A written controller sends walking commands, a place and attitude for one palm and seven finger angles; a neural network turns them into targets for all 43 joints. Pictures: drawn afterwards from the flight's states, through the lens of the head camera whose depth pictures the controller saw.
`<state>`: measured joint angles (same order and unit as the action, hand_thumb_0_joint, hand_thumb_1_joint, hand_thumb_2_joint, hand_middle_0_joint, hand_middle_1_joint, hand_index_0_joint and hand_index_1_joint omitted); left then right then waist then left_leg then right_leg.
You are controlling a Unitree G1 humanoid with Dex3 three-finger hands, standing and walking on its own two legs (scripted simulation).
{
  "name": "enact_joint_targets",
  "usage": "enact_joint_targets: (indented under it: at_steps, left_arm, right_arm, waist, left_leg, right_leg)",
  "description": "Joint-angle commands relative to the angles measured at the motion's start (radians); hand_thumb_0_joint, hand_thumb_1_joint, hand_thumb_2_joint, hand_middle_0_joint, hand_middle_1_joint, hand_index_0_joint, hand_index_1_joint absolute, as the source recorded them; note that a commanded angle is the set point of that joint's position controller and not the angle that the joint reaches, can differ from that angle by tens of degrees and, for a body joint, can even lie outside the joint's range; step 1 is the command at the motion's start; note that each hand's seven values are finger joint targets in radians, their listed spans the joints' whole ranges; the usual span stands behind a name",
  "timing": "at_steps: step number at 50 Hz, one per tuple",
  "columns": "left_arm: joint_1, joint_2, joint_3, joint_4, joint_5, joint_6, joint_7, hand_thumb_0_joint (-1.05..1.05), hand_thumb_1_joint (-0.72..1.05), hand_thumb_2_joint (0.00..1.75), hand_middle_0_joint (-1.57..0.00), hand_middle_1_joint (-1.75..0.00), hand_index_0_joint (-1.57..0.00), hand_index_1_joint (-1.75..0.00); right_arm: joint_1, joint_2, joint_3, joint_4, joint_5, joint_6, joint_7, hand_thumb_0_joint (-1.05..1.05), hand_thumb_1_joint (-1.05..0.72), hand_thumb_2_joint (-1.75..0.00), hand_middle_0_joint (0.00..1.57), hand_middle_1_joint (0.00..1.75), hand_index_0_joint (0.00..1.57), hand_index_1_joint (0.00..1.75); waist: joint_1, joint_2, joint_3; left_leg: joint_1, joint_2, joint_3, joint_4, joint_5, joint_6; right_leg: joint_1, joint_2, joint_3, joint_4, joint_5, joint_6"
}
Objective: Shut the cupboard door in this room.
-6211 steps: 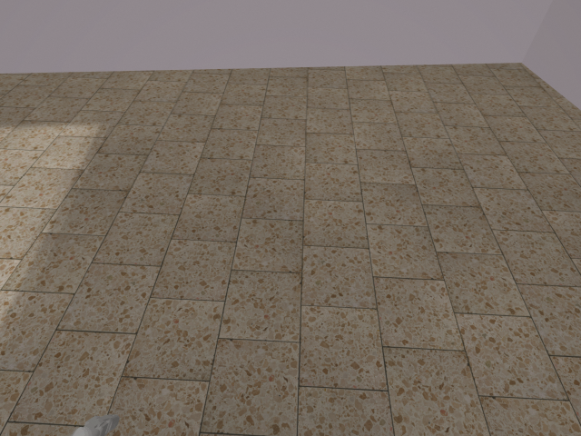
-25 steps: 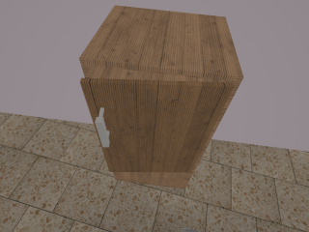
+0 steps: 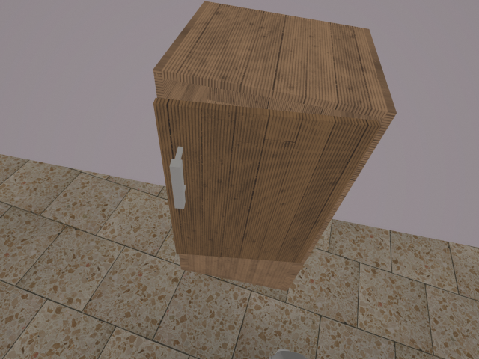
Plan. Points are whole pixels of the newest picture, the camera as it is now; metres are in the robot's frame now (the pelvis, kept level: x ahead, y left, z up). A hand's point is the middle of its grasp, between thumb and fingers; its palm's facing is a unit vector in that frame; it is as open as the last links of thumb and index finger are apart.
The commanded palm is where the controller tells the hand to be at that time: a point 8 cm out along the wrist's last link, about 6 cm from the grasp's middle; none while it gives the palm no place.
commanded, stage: come to a stop and stand still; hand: left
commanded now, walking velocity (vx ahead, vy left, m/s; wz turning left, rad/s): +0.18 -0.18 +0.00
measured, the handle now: (179, 178) +0.47 +0.15 -0.02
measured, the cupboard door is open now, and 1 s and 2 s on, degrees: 8 8 8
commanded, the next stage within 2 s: look again from close up in 0.84 s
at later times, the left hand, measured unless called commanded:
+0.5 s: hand out of the picture +0.01 +0.14 -0.16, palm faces -0.01 -0.98 -0.20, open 7.2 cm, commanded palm none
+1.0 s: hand out of the picture -0.04 +0.09 -0.16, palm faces +0.03 -0.99 -0.13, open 7.3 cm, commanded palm none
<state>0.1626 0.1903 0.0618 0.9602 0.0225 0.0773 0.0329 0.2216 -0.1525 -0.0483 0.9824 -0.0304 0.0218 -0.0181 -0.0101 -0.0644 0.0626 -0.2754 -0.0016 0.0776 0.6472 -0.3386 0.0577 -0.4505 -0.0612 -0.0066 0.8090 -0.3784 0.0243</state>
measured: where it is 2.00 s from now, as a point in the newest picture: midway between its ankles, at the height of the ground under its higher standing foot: outside the picture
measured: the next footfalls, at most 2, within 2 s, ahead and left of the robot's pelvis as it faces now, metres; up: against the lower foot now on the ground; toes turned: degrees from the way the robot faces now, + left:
right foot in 0.38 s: +0.00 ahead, -0.15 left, +0.00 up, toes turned -2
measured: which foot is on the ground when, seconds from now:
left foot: down 0.00-1.00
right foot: up 0.00-0.36, down 0.38-1.00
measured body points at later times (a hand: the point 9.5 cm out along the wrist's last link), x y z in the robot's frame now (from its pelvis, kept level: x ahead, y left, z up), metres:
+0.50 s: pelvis -0.01 -0.03 +0.02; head -0.01 -0.04 +0.47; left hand +0.01 +0.19 -0.14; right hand -0.07 -0.24 -0.15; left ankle +0.01 +0.08 -0.72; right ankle -0.04 -0.14 -0.72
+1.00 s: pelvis -0.01 -0.04 +0.01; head +0.00 -0.04 +0.46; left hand -0.04 +0.15 -0.15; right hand -0.02 -0.26 -0.15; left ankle +0.01 +0.08 -0.72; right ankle -0.04 -0.14 -0.72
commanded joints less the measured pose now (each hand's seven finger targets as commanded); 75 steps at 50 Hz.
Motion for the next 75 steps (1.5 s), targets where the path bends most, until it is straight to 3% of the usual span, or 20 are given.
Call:
enact_joint_targets:
  at_steps: [1,5,11,15,17,18,20,23,26,30,46,47,48,49,50,53,55,61,64,75]
  left_arm:
    - [0.084,0.043,0.001,-0.022,0.011,-0.036,-0.023,0.00,0.90,0.90,-0.20,-0.30,-0.20,-0.30]
    - [0.055,0.034,-0.014,-0.016,0.006,-0.052,-0.032,0.00,0.90,0.90,-0.20,-0.30,-0.20,-0.30]
    - [0.069,0.016,-0.023,0.002,-0.002,-0.044,-0.032,0.00,0.90,0.90,-0.20,-0.30,-0.20,-0.30]
    - [0.150,0.000,-0.026,0.047,-0.008,-0.046,-0.025,0.00,0.90,0.90,-0.20,-0.30,-0.20,-0.30]
    - [0.203,0.007,-0.026,0.080,-0.007,-0.056,-0.016,0.00,0.90,0.90,-0.20,-0.30,-0.20,-0.30]
    - [0.210,0.033,-0.026,0.088,-0.006,-0.063,-0.008,0.00,0.90,0.90,-0.20,-0.30,-0.20,-0.30]
    - [0.179,0.077,-0.032,0.099,-0.014,-0.077,0.001,0.00,0.90,0.90,-0.20,-0.30,-0.20,-0.30]
    - [0.146,0.047,-0.045,0.110,-0.019,-0.088,0.002,0.00,0.90,0.90,-0.20,-0.30,-0.20,-0.30]
    - [0.167,0.029,-0.050,0.121,-0.018,-0.088,0.004,0.00,0.90,0.90,-0.20,-0.30,-0.20,-0.30]
    - [0.195,0.030,-0.051,0.132,-0.018,-0.091,0.007,0.00,0.90,0.90,-0.20,-0.30,-0.20,-0.30]
    - [0.258,-0.009,-0.051,0.154,-0.012,-0.102,0.013,0.00,0.90,0.90,-0.20,-0.30,-0.20,-0.30]
    - [0.311,0.037,-0.049,0.178,0.006,-0.132,0.048,0.00,0.90,0.90,-0.20,-0.30,-0.20,-0.30]
    - [0.271,0.075,-0.044,0.125,0.000,-0.138,0.039,0.00,0.90,0.90,-0.20,-0.30,-0.20,-0.30]
    - [0.234,0.084,-0.041,0.109,0.004,-0.143,0.030,0.00,0.90,0.90,-0.20,-0.30,-0.20,-0.30]
    - [0.203,0.067,-0.044,0.106,0.003,-0.141,0.027,0.00,0.90,0.90,-0.20,-0.30,-0.20,-0.30]
    - [0.200,0.032,-0.047,0.088,-0.004,-0.130,0.021,0.00,0.90,0.90,-0.20,-0.30,-0.20,-0.30]
    - [0.209,0.030,-0.050,0.087,-0.005,-0.120,0.017,0.00,0.90,0.90,-0.20,-0.30,-0.20,-0.30]
    - [0.208,0.037,-0.054,0.085,-0.006,-0.100,0.011,0.00,0.90,0.90,-0.20,-0.30,-0.20,-0.30]
    - [0.200,0.046,-0.054,0.077,-0.003,-0.094,0.009,0.00,0.90,0.90,-0.20,-0.30,-0.20,-0.30]
    - [0.174,0.080,-0.049,0.076,-0.007,-0.093,0.008,0.00,0.90,0.90,-0.20,-0.30,-0.20,-0.30]
  right_arm:
    - [0.006,-0.146,-0.010,-0.044,-0.005,-0.035,-0.019,0.00,-0.90,-0.90,0.20,0.30,0.20,0.30]
    - [0.124,-0.147,-0.012,-0.003,-0.001,-0.040,-0.028,0.00,-0.90,-0.90,0.20,0.30,0.20,0.30]
    - [0.177,-0.165,-0.013,0.048,-0.003,-0.033,-0.041,0.00,-0.90,-0.90,0.20,0.30,0.20,0.30]
    - [0.145,-0.160,-0.010,0.067,0.004,-0.027,-0.035,0.00,-0.90,-0.90,0.20,0.30,0.20,0.30]
    - [0.127,-0.128,-0.005,0.082,0.014,-0.025,-0.031,0.00,-0.90,-0.90,0.20,0.30,0.20,0.30]
    - [0.130,-0.092,0.003,0.086,0.021,-0.024,-0.026,0.00,-0.90,-0.90,0.20,0.30,0.20,0.30]
    - [0.119,-0.026,0.029,0.092,0.021,-0.022,-0.017,0.00,-0.90,-0.90,0.20,0.30,0.20,0.30]
    - [0.149,-0.033,0.031,0.143,0.013,-0.014,-0.014,0.00,-0.90,-0.90,0.20,0.30,0.20,0.30]
    - [0.165,-0.033,0.034,0.168,0.017,-0.016,-0.013,0.00,-0.90,-0.90,0.20,0.30,0.20,0.30]
    - [0.157,-0.026,0.034,0.180,0.019,-0.016,-0.014,0.00,-0.90,-0.90,0.20,0.30,0.20,0.30]
    - [0.118,-0.024,0.030,0.175,0.024,-0.023,-0.024,0.00,-0.90,-0.90,0.20,0.30,0.20,0.30]
    - [0.011,-0.071,0.034,0.086,0.027,-0.053,-0.010,0.00,-0.90,-0.90,0.20,0.30,0.20,0.30]
    - [0.073,-0.018,0.033,0.056,0.023,-0.037,-0.003,0.00,-0.90,-0.90,0.20,0.30,0.20,0.30]
    - [0.070,-0.010,0.033,0.067,0.016,-0.032,0.003,0.00,-0.90,-0.90,0.20,0.30,0.20,0.30]
    - [0.115,-0.024,0.033,0.069,0.015,-0.035,0.002,0.00,-0.90,-0.90,0.20,0.30,0.20,0.30]
    - [0.143,-0.056,0.035,0.054,0.015,-0.048,0.000,0.00,-0.90,-0.90,0.20,0.30,0.20,0.30]
    - [0.135,-0.066,0.041,0.046,0.015,-0.054,-0.003,0.00,-0.90,-0.90,0.20,0.30,0.20,0.30]
    - [0.115,-0.101,0.043,0.035,0.015,-0.056,-0.008,0.00,-0.90,-0.90,0.20,0.30,0.20,0.30]
    - [0.109,-0.105,0.042,0.039,0.015,-0.057,-0.008,0.00,-0.90,-0.90,0.20,0.30,0.20,0.30]
    - [0.104,-0.123,0.043,0.058,0.018,-0.064,-0.011,0.00,-0.90,-0.90,0.20,0.30,0.20,0.30]
  waist:
    - [0.020,0.177,0.026]
    - [-0.035,0.130,0.006]
    - [-0.047,0.192,-0.050]
    - [-0.010,0.187,-0.077]
    - [0.019,0.124,-0.075]
    - [0.019,0.042,-0.059]
    - [0.001,-0.058,-0.005]
    - [-0.012,-0.071,0.044]
    - [-0.006,0.009,0.078]
    - [0.002,0.063,0.074]
    - [0.007,0.054,0.017]
    - [0.042,0.046,0.041]
    - [-0.017,0.032,-0.011]
    - [-0.012,0.077,0.011]
    - [-0.036,0.068,-0.008]
    - [-0.025,0.069,-0.016]
    - [-0.007,0.132,-0.004]
    - [0.016,0.070,0.046]
    - [0.023,0.091,0.059]
    - [0.020,0.079,-0.048]
  left_leg:
    - [-0.020,0.255,-0.322,-0.488,-0.162,0.080]
    - [0.184,0.272,-0.279,-0.451,0.093,0.098]
    - [0.234,0.304,-0.264,-0.397,0.343,0.111]
    - [0.133,0.255,-0.234,-0.370,0.282,0.077]
    - [0.040,0.195,-0.171,-0.315,0.170,0.018]
    - [-0.039,0.141,-0.122,-0.263,0.108,-0.020]
    - [-0.022,0.063,-0.045,-0.231,0.039,-0.061]
    - [0.086,0.080,-0.054,-0.240,0.140,-0.063]
    - [0.085,0.096,-0.071,-0.275,0.175,-0.056]
    - [0.074,0.097,-0.069,-0.282,0.170,-0.059]
    - [0.127,0.110,-0.068,-0.272,0.250,-0.057]
    - [0.015,0.106,-0.046,-0.038,0.259,-0.073]
    - [0.008,0.067,-0.068,-0.045,0.015,-0.056]
    - [0.040,0.066,-0.050,-0.062,0.026,-0.062]
    - [0.065,0.073,-0.055,-0.090,0.060,-0.060]
    - [0.049,0.086,-0.092,-0.153,0.145,-0.041]
    - [0.023,0.098,-0.119,-0.193,0.180,-0.026]
    - [-0.018,0.111,-0.151,-0.263,0.156,-0.006]
    - [-0.027,0.112,-0.157,-0.297,0.131,-0.002]
    - [0.084,0.108,-0.126,-0.260,0.333,-0.004]
  right_leg:
    - [-0.054,0.026,0.037,0.191,0.022,0.004]
    - [-0.089,0.017,0.006,0.072,0.009,0.012]
    - [0.029,0.014,-0.010,-0.094,-0.075,0.003]
    - [0.213,0.037,-0.037,-0.274,0.020,-0.011]
    - [0.353,0.017,-0.032,-0.458,0.178,-0.013]
    - [0.409,-0.050,0.056,-0.491,0.184,-0.037]
    - [0.293,-0.176,0.153,-0.547,0.136,-0.104]
    - [0.171,-0.100,0.102,-0.549,0.082,-0.086]
    - [0.172,-0.065,0.072,-0.530,0.102,-0.062]
    - [0.201,-0.060,0.071,-0.530,0.127,-0.059]
    - [0.238,-0.054,0.060,-0.495,0.312,-0.053]
    - [0.228,-0.110,0.125,-0.488,0.736,-0.015]
    - [0.230,-0.153,0.149,-0.505,0.504,-0.061]
    - [0.185,-0.160,0.148,-0.520,0.394,-0.093]
    - [0.159,-0.127,0.116,-0.510,0.202,-0.111]
    - [0.164,-0.047,0.068,-0.447,0.085,-0.093]
    - [0.200,-0.022,0.042,-0.402,0.109,-0.081]
    - [0.221,-0.010,0.023,-0.383,0.103,-0.062]
    - [0.229,-0.012,0.016,-0.381,0.103,-0.058]
    - [0.277,-0.036,0.017,-0.380,0.217,-0.046]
